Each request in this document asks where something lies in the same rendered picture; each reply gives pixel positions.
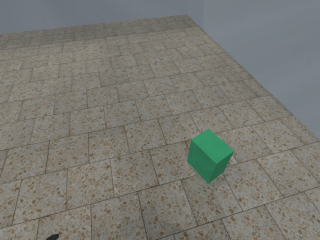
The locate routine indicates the carton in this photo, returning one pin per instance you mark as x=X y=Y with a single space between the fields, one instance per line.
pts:
x=209 y=155

